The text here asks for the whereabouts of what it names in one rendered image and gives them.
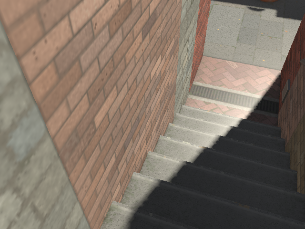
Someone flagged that stairs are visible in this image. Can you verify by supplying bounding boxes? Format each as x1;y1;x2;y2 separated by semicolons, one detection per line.
100;106;305;229

